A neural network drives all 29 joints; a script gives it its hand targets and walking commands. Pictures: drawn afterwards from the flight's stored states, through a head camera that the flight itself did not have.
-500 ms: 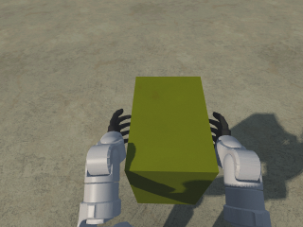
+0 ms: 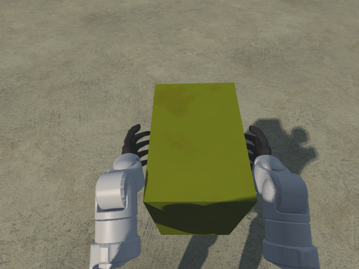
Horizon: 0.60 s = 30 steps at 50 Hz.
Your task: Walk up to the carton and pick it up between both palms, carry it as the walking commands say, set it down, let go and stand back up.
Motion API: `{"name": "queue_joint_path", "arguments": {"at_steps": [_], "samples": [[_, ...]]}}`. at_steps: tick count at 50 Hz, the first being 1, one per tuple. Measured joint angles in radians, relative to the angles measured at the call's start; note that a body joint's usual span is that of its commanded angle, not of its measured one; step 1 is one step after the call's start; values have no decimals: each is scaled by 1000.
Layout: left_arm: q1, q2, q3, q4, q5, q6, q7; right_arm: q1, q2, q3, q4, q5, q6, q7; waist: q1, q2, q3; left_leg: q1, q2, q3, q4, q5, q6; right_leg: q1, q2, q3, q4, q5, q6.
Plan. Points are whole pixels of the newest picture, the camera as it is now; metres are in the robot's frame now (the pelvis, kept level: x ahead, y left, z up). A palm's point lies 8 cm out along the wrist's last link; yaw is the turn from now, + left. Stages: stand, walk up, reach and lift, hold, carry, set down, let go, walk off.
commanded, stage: carry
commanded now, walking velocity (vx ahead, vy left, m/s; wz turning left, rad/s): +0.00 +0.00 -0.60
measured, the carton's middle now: (194, 164) +0.33 +0.02 +0.04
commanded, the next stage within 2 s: none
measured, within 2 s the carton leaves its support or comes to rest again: neither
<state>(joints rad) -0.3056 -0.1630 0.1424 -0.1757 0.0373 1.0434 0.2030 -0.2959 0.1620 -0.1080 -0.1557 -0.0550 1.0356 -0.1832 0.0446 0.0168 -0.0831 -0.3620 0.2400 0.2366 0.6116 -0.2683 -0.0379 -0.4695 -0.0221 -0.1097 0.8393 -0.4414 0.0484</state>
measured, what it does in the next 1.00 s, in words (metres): steps on the spot: right foot, then left foot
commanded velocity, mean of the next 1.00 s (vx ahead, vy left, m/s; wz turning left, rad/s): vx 0.00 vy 0.00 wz -0.02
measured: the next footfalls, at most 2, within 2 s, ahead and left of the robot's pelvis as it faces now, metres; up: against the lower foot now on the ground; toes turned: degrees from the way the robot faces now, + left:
right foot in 0.06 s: +0.04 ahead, -0.16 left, +0.00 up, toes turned -16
left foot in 0.38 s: +0.04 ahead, +0.07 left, +0.00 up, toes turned +3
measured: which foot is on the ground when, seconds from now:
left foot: down 0.00-0.06, up 0.08-0.36, down 0.38-1.00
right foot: up 0.00-0.04, down 0.06-1.00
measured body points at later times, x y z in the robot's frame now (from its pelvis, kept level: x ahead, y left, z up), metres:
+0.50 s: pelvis -0.05 -0.03 +0.00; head -0.08 -0.01 +0.45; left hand +0.23 +0.08 +0.09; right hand +0.21 -0.19 +0.09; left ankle +0.00 +0.06 -0.73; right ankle +0.00 -0.15 -0.73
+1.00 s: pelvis -0.08 -0.03 +0.00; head -0.12 -0.01 +0.45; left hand +0.21 +0.07 +0.09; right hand +0.17 -0.20 +0.09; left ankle +0.00 +0.07 -0.73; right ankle +0.00 -0.15 -0.73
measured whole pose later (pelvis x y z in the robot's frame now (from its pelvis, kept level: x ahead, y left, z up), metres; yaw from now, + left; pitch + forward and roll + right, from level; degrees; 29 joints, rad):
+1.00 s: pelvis -0.08 -0.03 +0.00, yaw -10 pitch +2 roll +0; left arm -0.11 -0.13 0.01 -0.32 0.05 1.17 0.21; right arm -0.13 0.13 -0.02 -0.28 -0.01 1.16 -0.21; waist 0.01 -0.01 -0.15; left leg -0.38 0.09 0.21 0.52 -0.18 0.03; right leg -0.41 -0.03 -0.11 0.44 -0.08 -0.01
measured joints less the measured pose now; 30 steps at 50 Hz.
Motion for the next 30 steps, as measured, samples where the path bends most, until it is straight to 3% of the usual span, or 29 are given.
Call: {"name": "queue_joint_path", "arguments": {"at_steps": [3,5,7,11,17,19,20,22,24,26,30], "samples": [[12,3,-16,-19,3,18,1,17,-5,9,-21,4,15,-1,-10,1,-13,-35,44,22,77,-29,-29,111,1,-12,-239,112,-4],[22,4,-43,-2,10,15,1,37,-11,-2,-29,15,22,-3,-21,35,-8,-86,64,-31,176,-143,-52,92,35,-13,-232,160,-46],[54,12,-74,-5,6,25,2,87,-21,14,-52,29,32,-14,-46,28,8,-144,11,-95,305,-275,-62,71,35,-1,-206,161,-76],[48,10,-65,1,12,24,-3,78,-19,7,-39,50,26,-30,-82,8,42,-211,-71,-128,423,-243,-39,56,32,26,-222,193,-91],[63,14,-68,-47,24,13,-12,67,-17,19,-59,54,12,-32,-73,-16,9,-134,-148,-123,218,-189,5,28,42,49,-255,241,-95],[82,18,-76,-63,24,23,-12,79,-19,31,-68,51,22,-31,-63,-22,-13,-52,-165,-107,49,-101,22,24,46,48,-259,249,-90],[98,21,-82,-76,19,30,-16,92,-20,42,-73,50,26,-29,-59,-34,-21,-37,-171,-103,3,-5,36,25,42,49,-259,251,-87],[150,29,-96,-105,14,50,-11,126,-25,71,-77,50,41,-27,-44,-48,-41,-25,-174,-93,-17,34,57,35,36,52,-266,217,-70],[193,33,-109,-133,8,72,-4,156,-29,93,-90,47,63,-23,-26,-44,-57,-6,-169,-84,-40,30,63,51,31,49,-278,173,-56],[208,34,-118,-149,3,89,6,174,-31,104,-107,41,77,-20,-10,-46,-62,10,-168,-74,-61,36,61,70,20,38,-314,219,-46],[206,34,-134,-140,6,113,8,195,-33,96,-121,38,99,-16,-10,-46,-82,17,-171,-64,-76,44,54,84,12,35,-355,316,-68]]}}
